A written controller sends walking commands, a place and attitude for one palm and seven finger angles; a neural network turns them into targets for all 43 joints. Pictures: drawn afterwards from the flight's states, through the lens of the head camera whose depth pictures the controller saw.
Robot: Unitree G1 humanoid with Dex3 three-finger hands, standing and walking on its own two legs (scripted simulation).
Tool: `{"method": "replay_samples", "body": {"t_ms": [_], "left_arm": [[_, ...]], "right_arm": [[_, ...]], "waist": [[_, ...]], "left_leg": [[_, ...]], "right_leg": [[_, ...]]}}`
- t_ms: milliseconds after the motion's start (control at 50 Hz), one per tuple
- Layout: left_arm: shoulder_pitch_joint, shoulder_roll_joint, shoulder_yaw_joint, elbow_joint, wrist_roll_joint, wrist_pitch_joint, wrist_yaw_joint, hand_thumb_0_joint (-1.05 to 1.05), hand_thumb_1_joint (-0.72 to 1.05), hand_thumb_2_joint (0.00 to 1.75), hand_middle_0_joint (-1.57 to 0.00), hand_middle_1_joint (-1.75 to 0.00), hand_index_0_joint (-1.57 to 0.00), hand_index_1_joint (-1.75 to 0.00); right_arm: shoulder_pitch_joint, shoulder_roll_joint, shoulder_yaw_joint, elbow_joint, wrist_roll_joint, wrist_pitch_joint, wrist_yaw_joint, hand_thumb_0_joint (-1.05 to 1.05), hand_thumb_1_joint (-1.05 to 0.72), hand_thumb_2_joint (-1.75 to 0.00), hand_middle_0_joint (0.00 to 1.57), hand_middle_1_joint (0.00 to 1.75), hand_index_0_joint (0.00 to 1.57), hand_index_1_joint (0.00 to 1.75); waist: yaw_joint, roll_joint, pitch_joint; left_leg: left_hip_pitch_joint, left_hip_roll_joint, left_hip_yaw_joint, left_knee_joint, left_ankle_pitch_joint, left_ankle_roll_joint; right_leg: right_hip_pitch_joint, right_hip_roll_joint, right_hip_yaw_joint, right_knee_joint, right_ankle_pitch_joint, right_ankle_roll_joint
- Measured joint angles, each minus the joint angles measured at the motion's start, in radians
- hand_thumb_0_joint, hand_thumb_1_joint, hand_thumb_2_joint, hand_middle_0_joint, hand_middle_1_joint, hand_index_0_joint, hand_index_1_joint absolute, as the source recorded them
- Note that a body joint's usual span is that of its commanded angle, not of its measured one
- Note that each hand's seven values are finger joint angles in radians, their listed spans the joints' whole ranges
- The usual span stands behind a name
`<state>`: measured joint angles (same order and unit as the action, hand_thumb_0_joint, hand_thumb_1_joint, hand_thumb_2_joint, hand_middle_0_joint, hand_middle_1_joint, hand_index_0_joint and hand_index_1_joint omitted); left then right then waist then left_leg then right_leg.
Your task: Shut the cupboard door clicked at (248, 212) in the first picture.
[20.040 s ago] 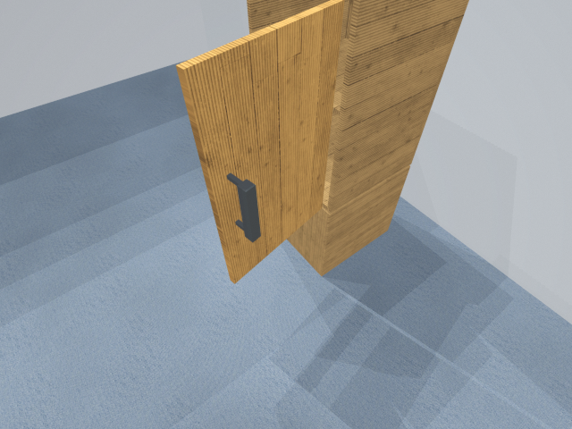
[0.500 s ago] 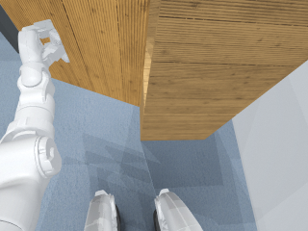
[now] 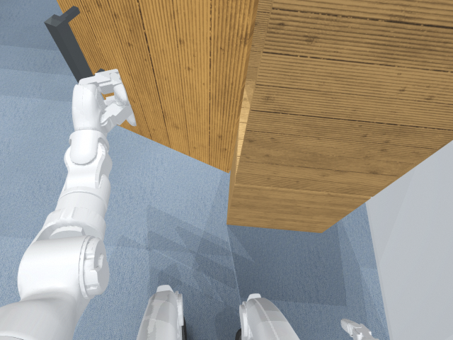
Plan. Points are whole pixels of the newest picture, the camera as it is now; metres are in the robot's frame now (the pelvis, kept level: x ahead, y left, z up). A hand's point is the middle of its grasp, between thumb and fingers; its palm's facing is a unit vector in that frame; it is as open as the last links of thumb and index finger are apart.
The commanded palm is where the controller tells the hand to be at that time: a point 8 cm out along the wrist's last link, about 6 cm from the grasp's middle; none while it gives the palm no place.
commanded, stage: draw the hand back to the body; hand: left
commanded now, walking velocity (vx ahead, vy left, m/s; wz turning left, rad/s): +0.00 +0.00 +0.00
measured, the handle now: (82, 52) +0.65 +0.25 +0.06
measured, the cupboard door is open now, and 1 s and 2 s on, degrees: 70 70 70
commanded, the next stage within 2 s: step back with the hand held close in 1.48 s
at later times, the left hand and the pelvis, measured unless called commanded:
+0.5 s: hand (53, 155) +0.35 +0.19 +0.16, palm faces +0.08 -0.98 -0.16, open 3.1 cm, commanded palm +0.31 +0.25 +0.18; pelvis +0.01 +0.01 +0.08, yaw +1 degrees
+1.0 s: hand out of the picture +0.25 +0.27 +0.25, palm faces +0.41 -0.84 -0.37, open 5.3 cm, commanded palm +0.19 +0.31 +0.28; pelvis +0.04 +0.01 +0.12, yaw +2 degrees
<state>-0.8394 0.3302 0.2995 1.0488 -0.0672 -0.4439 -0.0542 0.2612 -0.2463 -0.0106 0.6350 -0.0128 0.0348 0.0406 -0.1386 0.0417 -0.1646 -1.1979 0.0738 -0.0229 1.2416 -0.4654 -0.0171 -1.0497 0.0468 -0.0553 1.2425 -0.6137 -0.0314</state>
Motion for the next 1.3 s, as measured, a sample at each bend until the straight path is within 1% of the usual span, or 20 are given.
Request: {"method": "replay_samples", "body": {"t_ms": [60, 160, 220, 300, 420, 440, 500, 540, 600, 660, 740, 840, 920, 1040, 1160, 1220, 1300], "left_arm": [[0.094, -0.012, 0.006, -0.106, -0.026, 0.031, -0.015, 0.02, 0.90, 0.90, -1.30, -1.50, -1.30, -1.50], [0.280, -0.041, -0.020, -0.271, -0.076, 0.091, -0.024, 0.02, 0.90, 0.90, -1.30, -1.50, -1.30, -1.50], [0.374, -0.052, -0.049, -0.359, -0.097, 0.098, -0.023, 0.02, 0.90, 0.90, -1.30, -1.50, -1.30, -1.50], [0.464, -0.060, -0.094, -0.449, -0.120, 0.101, -0.037, 0.02, 0.90, 0.90, -1.30, -1.50, -1.30, -1.50], [0.585, -0.064, -0.120, -0.560, -0.151, 0.149, -0.074, 0.01, 0.90, 0.90, -1.27, -1.47, -1.28, -1.47], [0.612, -0.058, -0.128, -0.593, -0.130, 0.167, -0.059, 0.01, 0.90, 0.90, -1.26, -1.46, -1.26, -1.46], [0.708, -0.043, -0.173, -0.715, -0.070, 0.249, 0.013, 0.01, 0.90, 0.90, -1.21, -1.41, -1.21, -1.41], [0.759, -0.038, -0.197, -0.779, -0.046, 0.294, 0.051, 0.01, 0.90, 0.90, -1.17, -1.36, -1.18, -1.36], [0.809, -0.032, -0.208, -0.852, -0.026, 0.348, 0.090, 0.01, 0.90, 0.90, -1.11, -1.29, -1.11, -1.29], [0.857, -0.027, -0.198, -0.925, -0.019, 0.387, 0.115, 0.01, 0.90, 0.90, -1.03, -1.21, -1.03, -1.21], [0.933, -0.019, -0.175, -1.033, -0.017, 0.421, 0.129, 0.01, 0.90, 0.90, -0.93, -1.09, -0.93, -1.09], [1.040, -0.010, -0.134, -1.160, -0.015, 0.446, 0.134, 0.01, 0.90, 0.90, -0.79, -0.95, -0.79, -0.94], [1.117, 0.000, -0.094, -1.245, -0.015, 0.458, 0.138, 0.01, 0.90, 0.90, -0.68, -0.83, -0.68, -0.83], [1.225, 0.026, -0.020, -1.364, -0.019, 0.455, 0.145, 0.01, 0.90, 0.90, -0.52, -0.65, -0.52, -0.65], [1.318, 0.051, 0.054, -1.447, -0.022, 0.428, 0.154, 0.01, 0.90, 0.90, -0.36, -0.47, -0.36, -0.47], [1.318, 0.041, 0.059, -1.439, -0.020, 0.418, 0.157, 0.01, 0.90, 0.90, -0.30, -0.41, -0.30, -0.40], [1.298, 0.022, 0.043, -1.408, -0.018, 0.420, 0.156, 0.01, 0.90, 0.90, -0.25, -0.35, -0.25, -0.35]], "right_arm": [[0.029, 0.009, 0.004, -0.012, 0.015, 0.019, -0.002, 0.01, -0.90, -0.90, 0.20, 0.30, 0.20, 0.30], [0.089, 0.018, 0.021, -0.017, 0.043, 0.032, -0.019, 0.01, -0.90, -0.90, 0.20, 0.30, 0.20, 0.30], [0.110, 0.018, 0.026, -0.010, 0.054, 0.019, -0.034, 0.01, -0.90, -0.90, 0.20, 0.30, 0.20, 0.30], [0.108, 0.007, 0.023, 0.001, 0.064, -0.005, -0.048, 0.01, -0.90, -0.90, 0.20, 0.30, 0.20, 0.30], [0.053, -0.021, 0.017, -0.021, 0.078, -0.032, -0.066, 0.01, -0.90, -0.90, 0.20, 0.30, 0.20, 0.30], [0.039, -0.020, 0.014, -0.027, 0.079, -0.029, -0.073, 0.01, -0.90, -0.90, 0.20, 0.30, 0.20, 0.30], [-0.007, -0.013, 0.011, -0.044, 0.082, -0.007, -0.105, 0.01, -0.90, -0.90, 0.20, 0.30, 0.20, 0.30], [-0.036, -0.008, 0.016, -0.052, 0.084, -0.001, -0.123, 0.01, -0.90, -0.90, 0.20, 0.30, 0.20, 0.30], [-0.077, -0.002, 0.029, -0.060, 0.084, -0.002, -0.142, 0.01, -0.90, -0.90, 0.20, 0.30, 0.19, 0.30], [-0.108, 0.007, 0.043, -0.068, 0.080, -0.012, -0.146, 0.01, -0.90, -0.90, 0.20, 0.30, 0.20, 0.30], [-0.129, 0.019, 0.061, -0.075, 0.071, -0.029, -0.138, 0.01, -0.90, -0.90, 0.20, 0.30, 0.20, 0.30], [-0.128, 0.031, 0.076, -0.069, 0.057, -0.044, -0.123, 0.01, -0.90, -0.90, 0.20, 0.30, 0.20, 0.30], [-0.116, 0.033, 0.078, -0.053, 0.049, -0.055, -0.115, 0.01, -0.90, -0.90, 0.20, 0.30, 0.20, 0.30], [-0.088, 0.027, 0.067, -0.026, 0.043, -0.073, -0.110, 0.01, -0.90, -0.90, 0.20, 0.30, 0.20, 0.30], [-0.066, 0.014, 0.045, -0.010, 0.045, -0.095, -0.115, 0.02, -0.90, -0.90, 0.20, 0.30, 0.20, 0.30], [-0.062, 0.004, 0.034, -0.003, 0.045, -0.104, -0.119, 0.02, -0.90, -0.90, 0.20, 0.30, 0.20, 0.30], [-0.065, -0.004, 0.028, 0.005, 0.043, -0.109, -0.126, 0.02, -0.90, -0.90, 0.20, 0.30, 0.20, 0.30]], "waist": [[0.012, 0.009, 0.009], [0.042, 0.017, 0.027], [0.055, 0.016, 0.034], [0.068, 0.012, 0.039], [0.081, 0.005, 0.046], [0.086, 0.001, 0.049], [0.100, -0.004, 0.067], [0.112, -0.004, 0.078], [0.130, -0.004, 0.100], [0.145, -0.003, 0.119], [0.165, 0.001, 0.137], [0.184, 0.007, 0.149], [0.194, 0.016, 0.157], [0.201, 0.026, 0.158], [0.204, 0.035, 0.151], [0.206, 0.040, 0.153], [0.205, 0.038, 0.155]], "left_leg": [[0.058, 0.003, 0.019, -0.039, 0.007, 0.003], [0.204, -0.002, 0.041, -0.151, 0.038, 0.009], [0.287, -0.007, 0.041, -0.215, 0.059, 0.011], [0.380, -0.015, 0.035, -0.280, 0.080, 0.012], [0.495, -0.024, 0.041, -0.355, 0.105, 0.018], [0.518, -0.026, 0.046, -0.372, 0.110, 0.018], [0.612, -0.033, 0.059, -0.452, 0.138, 0.018], [0.674, -0.039, 0.063, -0.511, 0.161, 0.022], [0.758, -0.047, 0.063, -0.591, 0.194, 0.026], [0.831, -0.054, 0.061, -0.658, 0.220, 0.026], [0.911, -0.060, 0.059, -0.729, 0.245, 0.026], [0.980, -0.065, 0.058, -0.787, 0.262, 0.024], [1.013, -0.067, 0.056, -0.811, 0.267, 0.022], [1.035, -0.064, 0.055, -0.822, 0.266, 0.018], [1.042, -0.057, 0.056, -0.816, 0.258, 0.011], [1.043, -0.057, 0.052, -0.815, 0.258, 0.010], [1.044, -0.056, 0.050, -0.817, 0.262, 0.007]], "right_leg": [[0.048, 0.001, 0.018, -0.035, 0.013, 0.004], [0.183, -0.004, 0.038, -0.144, 0.051, 0.012], [0.270, -0.008, 0.036, -0.213, 0.075, 0.013], [0.370, -0.013, 0.030, -0.289, 0.100, 0.015], [0.484, -0.021, 0.033, -0.369, 0.129, 0.020], [0.504, -0.024, 0.038, -0.382, 0.133, 0.021], [0.590, -0.031, 0.049, -0.455, 0.164, 0.025], [0.651, -0.035, 0.052, -0.514, 0.187, 0.028], [0.736, -0.041, 0.050, -0.597, 0.221, 0.030], [0.812, -0.046, 0.047, -0.668, 0.249, 0.031], [0.895, -0.051, 0.044, -0.745, 0.277, 0.032], [0.966, -0.055, 0.042, -0.807, 0.296, 0.031], [1.002, -0.055, 0.040, -0.834, 0.302, 0.030], [1.024, -0.052, 0.038, -0.846, 0.301, 0.026], [1.031, -0.045, 0.040, -0.842, 0.294, 0.020], [1.031, -0.045, 0.037, -0.837, 0.291, 0.018], [1.028, -0.043, 0.034, -0.829, 0.288, 0.015]]}}
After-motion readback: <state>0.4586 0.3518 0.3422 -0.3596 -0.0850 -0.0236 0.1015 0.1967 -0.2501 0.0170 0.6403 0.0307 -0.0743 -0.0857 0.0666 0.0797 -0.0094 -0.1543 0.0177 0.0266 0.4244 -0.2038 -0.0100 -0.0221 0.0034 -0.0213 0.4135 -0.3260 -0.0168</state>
